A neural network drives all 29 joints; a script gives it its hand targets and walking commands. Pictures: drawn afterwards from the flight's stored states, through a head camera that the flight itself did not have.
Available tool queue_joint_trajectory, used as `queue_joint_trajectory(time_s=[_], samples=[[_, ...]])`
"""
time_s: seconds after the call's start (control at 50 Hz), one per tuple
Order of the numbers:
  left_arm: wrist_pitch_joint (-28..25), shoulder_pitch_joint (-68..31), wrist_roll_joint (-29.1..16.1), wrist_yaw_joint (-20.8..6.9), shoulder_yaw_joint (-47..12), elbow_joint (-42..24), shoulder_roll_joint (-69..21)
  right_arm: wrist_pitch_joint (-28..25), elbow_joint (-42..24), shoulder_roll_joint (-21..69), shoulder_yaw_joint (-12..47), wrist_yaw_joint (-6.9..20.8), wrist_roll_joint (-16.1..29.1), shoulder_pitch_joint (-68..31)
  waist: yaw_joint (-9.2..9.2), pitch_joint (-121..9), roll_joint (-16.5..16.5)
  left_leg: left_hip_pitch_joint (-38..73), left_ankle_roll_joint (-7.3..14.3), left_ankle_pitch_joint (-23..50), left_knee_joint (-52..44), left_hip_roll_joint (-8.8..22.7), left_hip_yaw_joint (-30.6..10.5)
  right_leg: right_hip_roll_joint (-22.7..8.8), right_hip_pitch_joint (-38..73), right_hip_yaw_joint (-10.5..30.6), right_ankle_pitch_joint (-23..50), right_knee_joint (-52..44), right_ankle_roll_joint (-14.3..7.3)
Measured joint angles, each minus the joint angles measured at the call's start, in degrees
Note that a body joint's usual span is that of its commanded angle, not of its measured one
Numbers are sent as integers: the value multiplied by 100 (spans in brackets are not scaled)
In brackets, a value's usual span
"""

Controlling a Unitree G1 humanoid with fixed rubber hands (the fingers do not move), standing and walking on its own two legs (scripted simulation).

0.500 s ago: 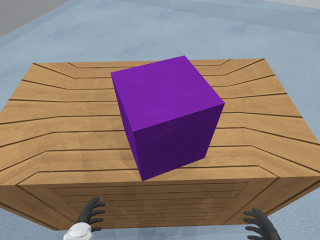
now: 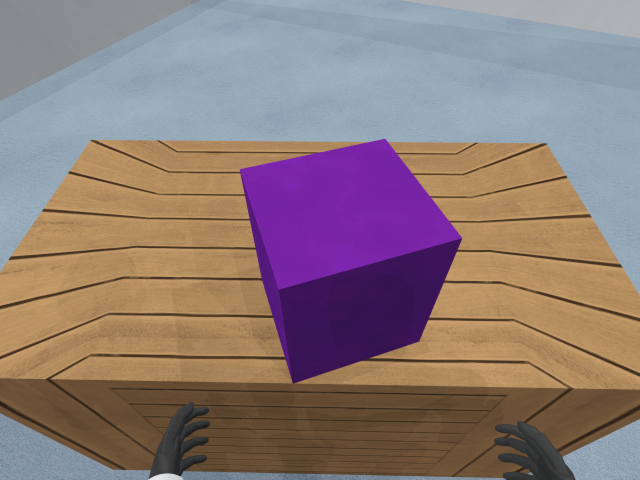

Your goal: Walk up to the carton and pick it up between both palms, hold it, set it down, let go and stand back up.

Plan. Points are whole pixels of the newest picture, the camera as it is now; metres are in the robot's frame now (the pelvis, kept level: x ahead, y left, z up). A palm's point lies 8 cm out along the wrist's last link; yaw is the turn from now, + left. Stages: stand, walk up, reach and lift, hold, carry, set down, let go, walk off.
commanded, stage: reach and lift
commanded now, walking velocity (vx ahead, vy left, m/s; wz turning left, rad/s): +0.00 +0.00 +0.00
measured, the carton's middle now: (338, 263) +0.41 +0.01 +0.02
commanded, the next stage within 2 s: none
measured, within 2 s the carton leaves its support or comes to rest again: neither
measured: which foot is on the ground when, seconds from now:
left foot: down 0.00-1.00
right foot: down 0.00-1.00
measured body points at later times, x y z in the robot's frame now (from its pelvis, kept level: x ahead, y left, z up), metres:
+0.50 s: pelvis +0.00 +0.00 +0.00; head -0.01 +0.01 +0.45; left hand +0.17 +0.19 -0.04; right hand +0.17 -0.25 -0.04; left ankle -0.03 +0.14 -0.75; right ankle +0.01 -0.11 -0.75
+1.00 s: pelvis -0.01 -0.02 +0.00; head -0.02 -0.02 +0.45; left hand +0.18 +0.17 +0.01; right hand +0.21 -0.25 +0.01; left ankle -0.03 +0.14 -0.75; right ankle +0.01 -0.11 -0.75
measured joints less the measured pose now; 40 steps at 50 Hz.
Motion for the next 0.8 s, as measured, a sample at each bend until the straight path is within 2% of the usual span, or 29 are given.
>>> queue_joint_trajectory(time_s=[0.2, 0.28, 0.44, 0.62, 0.8], samples=[[-239, 271, 185, 278, -166, -403, -371, -281, 58, -270, 113, 326, 581, 69, 47, -85, 2, 162, 43, -56, -10, -24, 44, -21, 192, 44, 11, -104, 40], [-294, 388, 177, 393, -253, -605, -487, -322, -118, -342, 134, 415, 745, 160, 106, -163, 7, 131, 55, -69, 7, -29, 71, -24, 144, 71, 2, -75, 47], [-335, 574, 125, 576, -360, -1060, -655, -311, -506, -480, 205, 546, 1078, 281, 104, -212, 42, 105, 40, -59, 35, -28, 48, -25, 112, 51, -9, -20, 27], [-344, 742, 180, 741, -388, -1606, -851, -261, -1172, -609, 239, 562, 1308, 466, 136, -221, 137, 131, -8, -3, -20, 16, 93, 25, 58, 92, -2, 50, -33], [-458, 726, 123, 841, -389, -1915, -881, -187, -1767, -577, 365, 417, 1447, 422, 87, -277, 78, 62, -81, 100, -95, 61, 40, 70, -69, 37, -5, 133, -118]])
